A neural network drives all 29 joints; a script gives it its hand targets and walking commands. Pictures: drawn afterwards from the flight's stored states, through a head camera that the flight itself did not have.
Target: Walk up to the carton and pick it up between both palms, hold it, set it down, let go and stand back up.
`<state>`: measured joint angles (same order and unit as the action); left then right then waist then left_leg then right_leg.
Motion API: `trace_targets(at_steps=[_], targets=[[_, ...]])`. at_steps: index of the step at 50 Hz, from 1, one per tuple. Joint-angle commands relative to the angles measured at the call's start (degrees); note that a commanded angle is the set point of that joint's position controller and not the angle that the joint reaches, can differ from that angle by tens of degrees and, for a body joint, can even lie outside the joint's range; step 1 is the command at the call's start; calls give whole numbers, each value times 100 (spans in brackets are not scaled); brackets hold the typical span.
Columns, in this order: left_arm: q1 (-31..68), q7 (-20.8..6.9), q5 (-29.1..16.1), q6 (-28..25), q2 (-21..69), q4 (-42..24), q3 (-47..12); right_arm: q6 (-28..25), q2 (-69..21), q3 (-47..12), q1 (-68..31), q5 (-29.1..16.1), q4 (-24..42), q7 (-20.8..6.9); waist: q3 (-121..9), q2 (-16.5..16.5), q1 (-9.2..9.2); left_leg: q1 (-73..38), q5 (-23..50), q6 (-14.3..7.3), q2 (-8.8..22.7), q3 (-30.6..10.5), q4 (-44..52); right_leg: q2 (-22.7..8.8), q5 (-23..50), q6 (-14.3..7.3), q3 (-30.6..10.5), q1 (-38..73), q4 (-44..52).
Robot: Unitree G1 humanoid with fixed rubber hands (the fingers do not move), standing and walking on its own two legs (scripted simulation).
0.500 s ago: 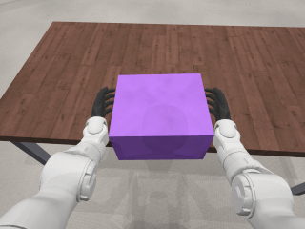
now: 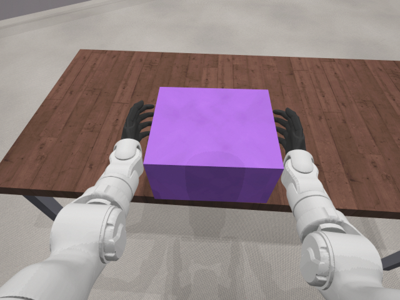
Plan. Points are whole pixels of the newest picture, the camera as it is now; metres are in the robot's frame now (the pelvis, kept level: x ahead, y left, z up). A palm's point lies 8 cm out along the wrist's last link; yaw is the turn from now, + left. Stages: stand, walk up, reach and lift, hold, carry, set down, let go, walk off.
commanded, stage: reach and lift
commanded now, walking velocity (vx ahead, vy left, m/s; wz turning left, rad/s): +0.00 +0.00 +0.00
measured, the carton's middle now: (211, 143) +0.44 -0.02 +0.05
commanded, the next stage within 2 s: none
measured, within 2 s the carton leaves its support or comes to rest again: neither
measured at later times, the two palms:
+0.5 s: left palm (120, 134) +0.40 +0.17 +0.12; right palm (296, 140) +0.39 -0.17 +0.11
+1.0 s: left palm (105, 144) +0.36 +0.18 +0.14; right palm (295, 152) +0.35 -0.16 +0.12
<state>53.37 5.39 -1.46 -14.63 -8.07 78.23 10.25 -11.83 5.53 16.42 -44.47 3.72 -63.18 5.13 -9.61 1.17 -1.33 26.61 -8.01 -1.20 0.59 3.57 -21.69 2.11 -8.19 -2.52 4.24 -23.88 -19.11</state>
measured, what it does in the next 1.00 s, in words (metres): stands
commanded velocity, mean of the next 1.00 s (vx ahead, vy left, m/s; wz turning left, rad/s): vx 0.00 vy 0.00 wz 0.00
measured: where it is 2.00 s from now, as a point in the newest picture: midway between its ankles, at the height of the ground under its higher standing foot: outside the picture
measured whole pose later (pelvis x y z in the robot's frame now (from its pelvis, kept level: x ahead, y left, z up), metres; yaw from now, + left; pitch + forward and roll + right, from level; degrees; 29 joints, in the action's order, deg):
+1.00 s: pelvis -0.01 +0.00 +0.01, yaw +1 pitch -2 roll -1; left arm 34.4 2.0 8.9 22.9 -2.9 25.7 12.6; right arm 6.2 3.9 7.4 -31.6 -4.5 -37.6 7.0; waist -1.1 -2.8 -1.9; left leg 9.3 -7.0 -1.7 -0.4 2.5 -18.0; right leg 1.5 -7.5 -2.0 5.1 -6.0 -15.0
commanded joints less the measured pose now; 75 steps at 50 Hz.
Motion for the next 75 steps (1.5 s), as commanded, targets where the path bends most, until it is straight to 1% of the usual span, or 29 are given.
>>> trace_targets(at_steps=[1, 6, 10, 13, 18, 22, 26, 32, 38, 44, 49, 54, 58, 60, 66, 75], targets=[[3824, -854, 382, -307, 4104, -1997, -1032, -288, -3735, -1793, -4223, 265, 1354, -975, -3771, 6, 3, -1800, 1635, 341, 69, -322, -80, -164, 2786, 246, -262, 1944, -219], [3656, -810, 262, -65, 4312, -2648, -1403, -142, -3842, -2187, -4107, -4, 1766, -892, -3862, -28, -60, -1914, 1814, 319, -6, -418, -92, -155, 3054, 296, -312, 2182, -215], [3474, -807, 223, 221, 4426, -3082, -1592, 78, -3904, -2448, -3996, -256, 2063, -808, -3719, -88, -112, -1965, 1796, 273, -72, -499, -62, -153, 3148, 345, -353, 2326, -197], [3311, -834, 241, 504, 4456, -3358, -1633, 289, -3918, -2578, -3924, -437, 2261, -742, -3498, -141, -119, -2011, 1714, 236, -117, -530, -5, -151, 3131, 381, -376, 2414, -157], [2993, -920, 355, 1095, 4429, -3791, -1562, 645, -3864, -2642, -3837, -656, 2551, -645, -3007, -207, -69, -2176, 1574, 198, -163, -499, 145, -135, 2964, 427, -383, 2554, -22], [2688, -992, 526, 1632, 4375, -4181, -1460, 855, -3750, -2542, -3770, -671, 2752, -604, -2617, -204, -23, -2379, 1513, 203, -172, -423, 269, -110, 2737, 443, -356, 2647, 126], [2368, -1062, 689, 2134, 4309, -4607, -1421, 963, -3587, -2427, -3696, -616, 2969, -602, -2334, -161, -19, -2625, 1497, 228, -166, -352, 336, -82, 2471, 443, -289, 2682, 252], [2011, -1110, 768, 2614, 4247, -5159, -1606, 967, -3381, -2443, -3589, -597, 3352, -605, -2092, -79, -57, -2968, 1460, 255, -134, -317, 351, -63, 2008, 417, -158, 2523, 378], [1846, -1066, 673, 2919, 4299, -5652, -1981, 993, -3329, -2645, -3586, -700, 3814, -587, -2035, -26, -93, -3198, 1392, 239, -87, -359, 325, -55, 1477, 368, -80, 2212, 461], [1661, -1023, 556, 3199, 4344, -6050, -2271, 1143, -3345, -2889, -3564, -859, 4248, -559, -1998, -27, -88, -3302, 1288, 180, -59, -414, 299, -47, 1042, 331, -80, 1971, 508], [1448, -1056, 524, 3477, 4312, -6396, -2373, 1334, -3362, -3097, -3457, -1028, 4578, -512, -1941, -52, -90, -3319, 1279, 143, -78, -438, 278, -38, 969, 338, -116, 1977, 511], [1112, -1153, 555, 3779, 4216, -6845, -2425, 1550, -3374, -3382, -3217, -1257, 4971, -419, -1845, -73, -121, -3283, 1399, 139, -142, -441, 243, -22, 1210, 375, -160, 2200, 470], [1202, -1203, 583, 3924, 4131, -6921, -2403, 1647, -3300, -3270, -3235, -1235, 4994, -426, -1625, -23, -158, -3245, 1020, 137, -116, -429, 359, -33, 839, 361, -103, 2043, 510], [1229, -1199, 570, 3962, 4142, -6942, -2434, 1649, -3284, -3220, -3273, -1211, 5034, -448, -1621, 5, -171, -3316, 1000, 146, -93, -429, 359, -26, 753, 344, -72, 1970, 523], [1186, -1218, 581, 4058, 4123, -6948, -2406, 1681, -3245, -3215, -3327, -1215, 5107, -439, -1637, -19, -192, -3409, 1102, 145, -92, -424, 322, -15, 849, 355, -46, 2018, 514], [1062, -1309, 642, 4200, 3987, -7145, -2316, 1774, -3239, -3396, -3282, -1354, 5255, -350, -1642, -65, -197, -3364, 1326, 150, -159, -400, 272, -16, 1362, 424, -73, 2366, 436]])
